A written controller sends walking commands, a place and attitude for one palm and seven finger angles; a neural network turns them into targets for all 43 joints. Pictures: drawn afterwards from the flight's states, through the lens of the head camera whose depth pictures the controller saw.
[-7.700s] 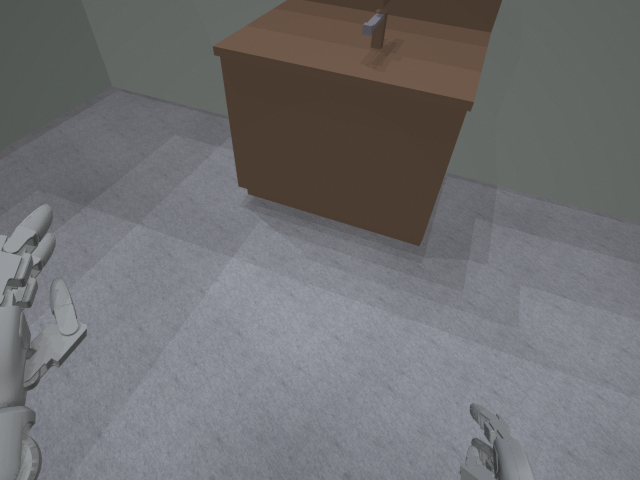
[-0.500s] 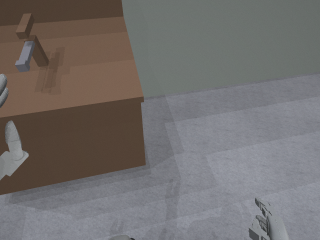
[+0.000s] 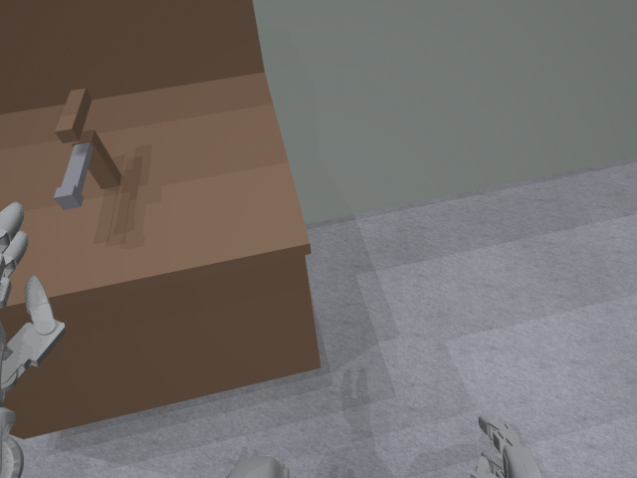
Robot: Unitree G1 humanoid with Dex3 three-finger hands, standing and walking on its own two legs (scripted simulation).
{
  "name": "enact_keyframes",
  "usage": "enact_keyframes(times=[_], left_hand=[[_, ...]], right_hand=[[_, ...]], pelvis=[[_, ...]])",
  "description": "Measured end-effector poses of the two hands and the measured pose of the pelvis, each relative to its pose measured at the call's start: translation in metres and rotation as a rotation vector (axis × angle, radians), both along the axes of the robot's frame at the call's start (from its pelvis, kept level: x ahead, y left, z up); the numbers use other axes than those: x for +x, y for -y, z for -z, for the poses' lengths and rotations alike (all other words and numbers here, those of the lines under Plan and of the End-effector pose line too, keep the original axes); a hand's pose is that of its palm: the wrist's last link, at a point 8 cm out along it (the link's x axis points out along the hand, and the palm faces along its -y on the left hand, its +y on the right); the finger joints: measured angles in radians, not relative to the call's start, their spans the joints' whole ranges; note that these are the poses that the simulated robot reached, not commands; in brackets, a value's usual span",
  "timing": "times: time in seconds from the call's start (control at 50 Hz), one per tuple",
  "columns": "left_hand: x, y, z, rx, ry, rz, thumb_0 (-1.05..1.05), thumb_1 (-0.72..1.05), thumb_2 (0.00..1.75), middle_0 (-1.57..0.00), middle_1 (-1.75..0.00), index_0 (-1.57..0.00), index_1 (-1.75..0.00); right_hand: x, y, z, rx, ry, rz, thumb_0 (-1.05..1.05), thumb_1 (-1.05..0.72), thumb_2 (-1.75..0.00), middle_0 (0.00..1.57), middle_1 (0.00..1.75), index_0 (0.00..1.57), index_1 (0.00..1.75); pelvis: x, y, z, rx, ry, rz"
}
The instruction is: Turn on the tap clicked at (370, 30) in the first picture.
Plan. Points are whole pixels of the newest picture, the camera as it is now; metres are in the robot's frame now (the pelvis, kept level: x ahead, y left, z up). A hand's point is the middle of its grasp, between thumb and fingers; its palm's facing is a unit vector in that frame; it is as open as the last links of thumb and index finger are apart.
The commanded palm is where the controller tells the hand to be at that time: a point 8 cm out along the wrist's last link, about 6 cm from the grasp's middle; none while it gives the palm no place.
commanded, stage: come to a stop and stand still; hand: left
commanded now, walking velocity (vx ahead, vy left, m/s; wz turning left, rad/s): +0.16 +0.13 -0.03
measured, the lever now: (69, 197) +0.50 +0.44 +0.05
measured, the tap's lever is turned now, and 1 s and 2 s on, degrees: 0 0 0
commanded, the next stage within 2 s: look again from close up in 1.00 s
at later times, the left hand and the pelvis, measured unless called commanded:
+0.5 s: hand (26, 300) +0.24 +0.28 +0.18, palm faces +0.32 -0.87 -0.37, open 7.4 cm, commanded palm +0.19 +0.33 +0.18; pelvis +0.02 +0.06 +0.00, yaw -2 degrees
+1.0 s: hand out of the picture +0.22 +0.31 +0.17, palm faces +0.37 -0.85 -0.36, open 7.4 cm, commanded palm +0.15 +0.33 +0.18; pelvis -0.02 +0.06 +0.00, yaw -3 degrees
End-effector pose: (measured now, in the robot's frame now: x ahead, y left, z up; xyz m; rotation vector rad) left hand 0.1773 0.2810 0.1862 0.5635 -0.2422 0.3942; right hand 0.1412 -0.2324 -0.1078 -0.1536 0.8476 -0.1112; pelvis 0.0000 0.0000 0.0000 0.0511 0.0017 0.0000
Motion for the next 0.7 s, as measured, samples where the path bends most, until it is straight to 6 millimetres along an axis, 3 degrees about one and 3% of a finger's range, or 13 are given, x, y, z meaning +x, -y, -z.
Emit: enact_keyframes(times=[0.1, 0.18, 0.24, 0.34, 0.46, 0.54, 0.6, 0.66, 0.7], left_hand=[[0.018, -0.003, 0.01, -0.041, -0.021, 0.081, 0.02, 0.89, 0.9, -0.21, -0.31, -0.21, -0.3], [0.028, -0.019, 0.003, -0.017, 0.053, 0.158, 0.02, 0.89, 0.9, -0.22, -0.31, -0.22, -0.3], [0.037, -0.04, -0.003, 0.02, 0.137, 0.175, 0.02, 0.89, 0.9, -0.22, -0.31, -0.22, -0.3], [0.046, -0.068, -0.005, -0.024, 0.148, 0.112, 0.02, 0.89, 0.9, -0.22, -0.31, -0.22, -0.3], [0.031, -0.05, -0.005, -0.091, 0.094, 0.155, 0.02, 0.9, 0.9, -0.21, -0.31, -0.21, -0.3], [0.021, -0.038, -0.004, -0.065, 0.049, 0.157, 0.02, 0.89, 0.9, -0.21, -0.31, -0.21, -0.3], [0.026, -0.055, -0.019, 0.128, 0.1, 0.13, 0.02, 0.89, 0.9, -0.22, -0.31, -0.22, -0.3], [0.031, -0.073, -0.017, 0.057, 0.115, 0.055, 0.02, 0.89, 0.9, -0.22, -0.31, -0.22, -0.3], [0.027, -0.068, -0.008, -0.011, 0.102, 0.057, 0.02, 0.89, 0.9, -0.21, -0.31, -0.21, -0.3]], right_hand=[[0.017, 0.009, -0.022, -0.096, 0.036, 0.025, 0.02, -0.91, -0.9, 0.2, 0.3, 0.2, 0.3], [0.032, -0.001, -0.034, -0.17, 0.081, 0.05, 0.02, -0.91, -0.9, 0.2, 0.3, 0.19, 0.3], [0.042, -0.021, -0.036, -0.169, 0.107, 0.079, 0.02, -0.91, -0.9, 0.2, 0.3, 0.19, 0.3], [0.046, -0.069, -0.042, -0.08, 0.117, 0.016, 0.02, -0.91, -0.9, 0.2, 0.29, 0.19, 0.3], [0.04, -0.101, -0.041, 0.013, 0.143, -0.049, 0.01, -0.91, -0.9, 0.21, 0.3, 0.2, 0.3], [0.03, -0.098, -0.033, 0.04, 0.135, -0.056, 0.01, -0.9, -0.9, 0.21, 0.3, 0.2, 0.3], [0.019, -0.083, -0.016, 0.009, 0.126, -0.099, 0.01, -0.9, -0.9, 0.21, 0.3, 0.2, 0.3], [0.004, -0.064, -0.011, -0.006, 0.105, -0.069, 0.02, -0.9, -0.9, 0.21, 0.3, 0.2, 0.3], [-0.008, -0.05, -0.016, -0.021, 0.115, -0.031, 0.02, -0.91, -0.9, 0.21, 0.3, 0.2, 0.3]], pelvis=[[0.012, -0.018, -0.003, -0.003, 0.008, 0.002], [0.024, -0.042, 0.007, -0.04, 0.021, 0.018], [0.029, -0.054, 0.014, -0.038, 0.032, 0.025], [0.027, -0.059, 0.004, -0.071, 0.023, 0.024], [0.021, -0.061, -0.002, -0.089, 0.012, 0.044], [0.012, -0.052, 0.0, -0.083, 0.012, 0.046], [-0.002, -0.041, 0.013, -0.067, 0.014, 0.036], [-0.014, -0.04, 0.014, -0.082, 0.052, 0.047], [-0.017, -0.042, 0.012, -0.07, 0.063, 0.055]])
